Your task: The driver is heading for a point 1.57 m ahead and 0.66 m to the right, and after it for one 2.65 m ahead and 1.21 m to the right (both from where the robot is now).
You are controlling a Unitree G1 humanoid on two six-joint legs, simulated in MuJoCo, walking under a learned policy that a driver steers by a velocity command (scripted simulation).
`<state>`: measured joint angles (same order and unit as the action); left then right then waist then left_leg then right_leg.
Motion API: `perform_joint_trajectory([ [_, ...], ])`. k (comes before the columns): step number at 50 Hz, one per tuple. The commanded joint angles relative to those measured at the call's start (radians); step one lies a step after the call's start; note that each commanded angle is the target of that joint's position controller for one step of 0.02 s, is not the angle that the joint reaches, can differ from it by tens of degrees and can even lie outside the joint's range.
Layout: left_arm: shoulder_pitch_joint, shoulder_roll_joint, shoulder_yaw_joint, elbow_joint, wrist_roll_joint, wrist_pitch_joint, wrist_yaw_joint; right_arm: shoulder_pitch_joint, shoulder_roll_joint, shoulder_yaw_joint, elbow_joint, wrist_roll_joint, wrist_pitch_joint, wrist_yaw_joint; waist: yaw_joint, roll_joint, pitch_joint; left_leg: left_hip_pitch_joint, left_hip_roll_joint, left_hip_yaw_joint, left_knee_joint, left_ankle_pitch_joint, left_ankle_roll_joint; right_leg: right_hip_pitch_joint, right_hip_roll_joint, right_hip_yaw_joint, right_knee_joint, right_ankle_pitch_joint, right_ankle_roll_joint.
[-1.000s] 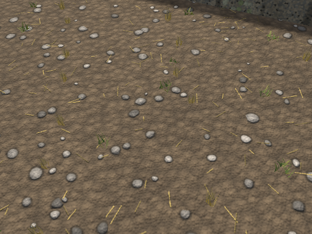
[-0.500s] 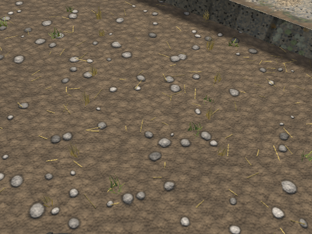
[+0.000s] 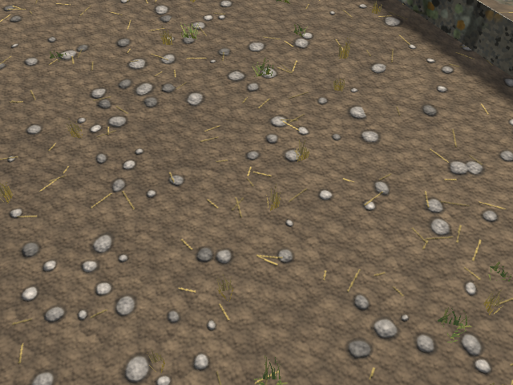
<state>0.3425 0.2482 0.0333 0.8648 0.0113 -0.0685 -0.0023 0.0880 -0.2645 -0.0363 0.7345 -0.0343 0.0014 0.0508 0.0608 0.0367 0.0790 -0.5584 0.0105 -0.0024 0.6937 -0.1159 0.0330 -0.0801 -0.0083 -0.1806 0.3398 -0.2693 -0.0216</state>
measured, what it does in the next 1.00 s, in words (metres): steps on the spot, turning right: left foot, then right foot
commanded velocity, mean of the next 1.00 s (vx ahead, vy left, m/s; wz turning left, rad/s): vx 0.04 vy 0.00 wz -0.43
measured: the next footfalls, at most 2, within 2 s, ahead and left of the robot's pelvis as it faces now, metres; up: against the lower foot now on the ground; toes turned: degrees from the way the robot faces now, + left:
left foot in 0.06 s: +0.17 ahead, +0.10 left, +0.00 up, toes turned +0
right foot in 0.48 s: +0.06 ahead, -0.10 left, +0.00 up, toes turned -16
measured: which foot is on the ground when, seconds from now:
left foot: up 0.00-0.04, down 0.06-0.48, up 0.50-0.94, down 0.96-1.00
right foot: down 0.00-0.08, up 0.10-0.46, down 0.48-0.96, up 0.98-1.00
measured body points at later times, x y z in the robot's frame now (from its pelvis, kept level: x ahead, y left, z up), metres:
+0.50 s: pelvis +0.04 -0.01 -0.02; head +0.05 -0.03 +0.43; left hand +0.19 +0.24 -0.13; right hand +0.10 -0.29 -0.15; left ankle +0.13 +0.10 -0.74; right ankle +0.02 -0.09 -0.75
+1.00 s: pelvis +0.04 +0.01 -0.01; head +0.08 +0.01 +0.44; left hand +0.28 +0.21 -0.13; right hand +0.03 -0.29 -0.10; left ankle +0.10 +0.10 -0.75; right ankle +0.02 -0.09 -0.73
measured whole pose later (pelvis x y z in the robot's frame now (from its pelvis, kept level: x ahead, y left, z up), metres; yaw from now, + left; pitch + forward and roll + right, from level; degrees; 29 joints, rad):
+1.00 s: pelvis +0.04 +0.01 -0.01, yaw -32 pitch +1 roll +0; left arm 0.22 0.30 0.09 0.74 0.01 0.06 -0.01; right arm 0.16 -0.26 -0.03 0.73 -0.01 0.02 -0.05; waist 0.03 -0.04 0.05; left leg -0.25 -0.05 -0.03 0.49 -0.23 0.03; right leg -0.35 0.15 0.20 0.61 -0.33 -0.03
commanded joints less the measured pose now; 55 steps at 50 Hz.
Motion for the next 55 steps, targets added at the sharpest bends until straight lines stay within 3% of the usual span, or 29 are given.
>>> perform_joint_trajectory([
  [1, -0.014, 0.143, 0.026, -0.03, -0.01, -0.004, -0.004, 0.088, -0.037, 0.0, -0.013, -0.01, -0.016, -0.017, -0.063, -0.16, -0.105, 0.24, -0.03, 0.029, -0.139, 0.038, 0.026, -0.025, -0.208, 0.132, 0.028, 0.745, -0.108],
  [2, -0.018, 0.141, 0.025, -0.021, -0.016, 0.002, -0.002, 0.136, -0.042, 0.0, 0.012, -0.019, -0.029, -0.025, -0.091, -0.13, -0.116, 0.318, -0.034, 0.03, -0.242, 0.103, 0.039, -0.024, -0.185, 0.138, 0.099, 0.703, -0.09],
  [3, 0.017, 0.128, 0.021, -0.011, -0.015, 0.004, -0.003, 0.186, -0.073, -0.004, 0.035, -0.034, -0.047, -0.035, -0.107, -0.062, -0.154, 0.447, 0.013, 0.002, -0.317, 0.287, 0.049, -0.06, -0.145, 0.13, 0.199, 0.605, -0.061],
  [4, 0.076, 0.072, 0.004, -0.038, -0.014, 0.004, -0.001, 0.254, -0.144, -0.014, 0.037, -0.05, -0.06, -0.045, -0.099, 0.083, -0.275, 0.673, 0.262, -0.183, -0.214, 0.825, 0.092, -0.187, -0.101, 0.099, 0.358, 0.187, -0.022],
  [5, 0.181, 0.008, -0.015, -0.02, -0.048, 0.029, 0.007, 0.235, -0.145, -0.018, 0.028, -0.006, -0.049, -0.061, -0.084, 0.217, -0.431, 0.773, 0.437, -0.342, -0.19, 1.012, 0.26, -0.267, 0.005, 0.144, 0.547, -0.381, -0.008],
  [6, 0.109, 0.096, 0.012, -0.007, -0.034, 0.059, 0.017, 0.225, -0.135, -0.021, 0.024, 0.031, -0.035, -0.067, -0.116, 0.122, -0.394, 0.694, 0.394, -0.3, -0.228, 0.846, 0.276, -0.306, 0.019, 0.198, 0.656, -0.432, -0.008],
  [7, 0.047, 0.115, 0.024, -0.027, -0.019, 0.07, 0.016, 0.181, -0.126, -0.016, 0.024, 0.034, -0.027, -0.076, -0.103, 0.1, -0.291, 0.607, 0.357, -0.249, -0.283, 0.694, 0.255, -0.358, 0.015, 0.208, 0.721, -0.392, -0.007],
  [9, 0.015, 0.101, 0.032, -0.024, 0.003, 0.086, 0.015, 0.088, -0.087, -0.005, 0.013, 0.029, -0.017, -0.095, -0.052, 0.078, -0.149, 0.436, 0.295, -0.15, -0.371, 0.501, 0.201, -0.365, -0.017, 0.207, 0.725, -0.275, 0.012],
  [11, 0.057, 0.078, 0.035, -0.008, 0.012, 0.105, 0.012, 0.053, -0.073, -0.004, 0.006, 0.02, -0.014, -0.101, -0.026, 0.072, -0.148, 0.348, 0.264, -0.076, -0.397, 0.406, 0.191, -0.305, -0.008, 0.177, 0.752, -0.217, 0.036],
  [15, 0.015, 0.047, 0.036, -0.038, 0.009, 0.132, 0.005, 0.038, -0.069, -0.013, 0.016, 0.007, -0.013, -0.1, -0.028, 0.096, -0.137, 0.286, 0.259, -0.015, -0.423, 0.112, 0.192, -0.291, -0.022, 0.152, 0.631, -0.174, 0.039],
  [19, -0.04, 0.061, 0.037, -0.087, 0.009, 0.144, -0.014, 0.051, -0.101, -0.03, 0.026, 0.001, 0.002, -0.091, -0.051, 0.118, -0.145, 0.276, 0.295, -0.015, -0.41, -0.039, 0.186, -0.241, -0.021, 0.12, 0.489, -0.16, 0.011],
  [22, 0.007, 0.064, 0.04, -0.093, 0.007, 0.134, -0.025, 0.031, -0.137, -0.046, 0.026, 0.011, 0.014, -0.09, -0.014, 0.077, -0.152, 0.224, 0.298, 0.023, -0.336, -0.103, 0.125, -0.107, 0.0, 0.091, 0.29, -0.083, -0.035],
  [23, 0.03, 0.083, 0.045, -0.086, 0.012, 0.126, -0.025, 0.049, -0.128, -0.049, 0.034, 0.01, 0.021, -0.089, -0.006, 0.008, -0.124, 0.167, 0.267, 0.068, -0.248, -0.168, 0.067, -0.057, 0.002, 0.137, 0.167, -0.041, -0.055],
  [24, 0.025, 0.148, 0.057, -0.101, 0.024, 0.114, -0.017, 0.1, -0.08, -0.043, 0.038, 0.008, 0.033, -0.08, -0.019, -0.223, -0.073, 0.066, 0.162, 0.169, -0.013, -0.32, -0.017, -0.07, -0.162, 0.409, -0.066, -0.088, -0.092],
  [25, 0.001, 0.297, 0.089, -0.138, 0.017, 0.112, -0.008, 0.055, -0.043, -0.031, -0.024, 0.017, 0.041, -0.09, -0.019, -0.38, 0.004, -0.12, -0.029, 0.144, 0.138, -0.507, -0.074, -0.151, -0.39, 0.762, -0.158, 0.067, -0.209],
  [26, 0.031, 0.279, 0.097, -0.121, 0.029, 0.116, 0.01, -0.016, -0.064, -0.032, -0.037, 0.002, 0.048, -0.093, 0.011, -0.271, 0.012, -0.076, 0.001, 0.012, 0.306, -0.464, -0.065, -0.219, -0.37, 0.723, -0.164, 0.054, -0.261],
  [28, -0.108, 0.19, 0.071, -0.144, 0.012, 0.118, 0.018, 0.034, -0.082, -0.042, -0.006, 0.023, 0.04, -0.077, -0.075, -0.161, 0.007, -0.037, 0.014, -0.031, 0.335, -0.269, -0.051, -0.232, -0.218, 0.528, -0.119, 0.007, -0.195],
  [30, -0.152, 0.156, 0.063, -0.17, 0.0, 0.11, 0.013, 0.095, -0.101, -0.051, 0.027, -0.001, 0.032, -0.066, -0.085, -0.159, -0.069, -0.024, -0.006, -0.017, 0.382, -0.211, -0.05, -0.137, -0.159, 0.46, -0.066, 0.21, -0.183],
  [32, -0.105, 0.157, 0.066, -0.165, -0.008, 0.101, 0.006, 0.098, -0.084, -0.048, 0.023, 0.005, 0.032, -0.063, -0.07, -0.116, -0.114, -0.031, -0.011, -0.023, 0.381, -0.219, -0.062, -0.058, -0.162, 0.464, -0.032, 0.33, -0.193],
  [40, -0.033, 0.201, 0.086, -0.164, 0.005, 0.108, 0.009, 0.033, -0.079, -0.032, -0.034, 0.022, 0.032, -0.081, -0.008, -0.16, -0.117, 0.021, -0.033, -0.045, 0.128, -0.296, -0.07, 0.001, -0.168, 0.594, 0.017, 0.35, -0.229],
  [45, -0.103, 0.214, 0.093, -0.181, 0.007, 0.114, -0.005, 0.087, -0.09, -0.027, -0.05, 0.036, 0.017, -0.088, -0.039, -0.169, -0.139, 0.199, -0.074, -0.049, -0.041, -0.301, -0.039, -0.074, -0.137, 0.677, 0.048, 0.43, -0.191],
  [47, -0.163, 0.206, 0.091, -0.189, -0.006, 0.116, -0.006, 0.16, -0.085, -0.024, -0.037, 0.034, 0.006, -0.097, -0.093, -0.153, -0.138, 0.358, -0.078, -0.043, -0.267, -0.179, -0.024, -0.153, -0.083, 0.672, 0.083, 0.353, -0.128],
  [48, -0.171, 0.177, 0.083, -0.198, -0.013, 0.114, -0.004, 0.187, -0.123, -0.033, -0.033, 0.024, -0.002, -0.106, -0.101, -0.097, -0.14, 0.465, 0.008, -0.114, -0.393, -0.139, -0.005, -0.245, -0.026, 0.633, 0.139, 0.196, -0.071],
  [49, -0.098, 0.092, 0.064, -0.2, -0.011, 0.109, -0.002, 0.168, -0.203, -0.045, -0.052, 0.009, -0.002, -0.114, -0.053, 0.122, -0.154, 0.557, 0.272, -0.36, -0.48, -0.165, 0.056, -0.366, 0.099, 0.457, 0.349, -0.141, -0.011],
  [50, -0.096, 0.152, 0.08, -0.201, 0.008, 0.111, 0.008, 0.1, -0.26, -0.057, -0.076, 0.004, 0.008, -0.106, -0.052, 0.197, -0.098, 0.428, 0.398, -0.501, -0.485, -0.025, 0.18, -0.473, 0.19, 0.292, 0.528, -0.33, 0.01],
  [51, -0.107, 0.201, 0.092, -0.191, 0.027, 0.114, 0.006, 0.107, -0.199, -0.045, -0.081, 0.005, 0.008, -0.098, -0.048, 0.103, -0.085, 0.384, 0.387, -0.446, -0.455, 0.079, 0.218, -0.443, 0.117, 0.312, 0.68, -0.304, 0.018],
  [52, -0.096, 0.198, 0.096, -0.17, 0.023, 0.118, -0.003, 0.059, -0.138, -0.027, -0.088, 0.015, 0.006, -0.092, -0.023, 0.059, -0.064, 0.36, 0.317, -0.333, -0.436, 0.129, 0.197, -0.431, 0.104, 0.311, 0.745, -0.244, 0.023],
  [53, -0.073, 0.184, 0.094, -0.152, 0.017, 0.125, -0.011, 0.028, -0.114, -0.02, -0.096, 0.013, 0.006, -0.088, -0.011, 0.057, -0.059, 0.358, 0.247, -0.237, -0.419, 0.178, 0.167, -0.419, 0.106, 0.303, 0.789, -0.194, 0.035],
  [55, -0.061, 0.161, 0.085, -0.141, 0.009, 0.132, -0.028, 0.043, -0.116, -0.02, -0.092, 0.012, 0.0, -0.093, -0.023, 0.106, -0.084, 0.421, 0.193, -0.149, -0.387, 0.302, 0.156, -0.434, 0.112, 0.285, 0.813, -0.156, 0.059],
])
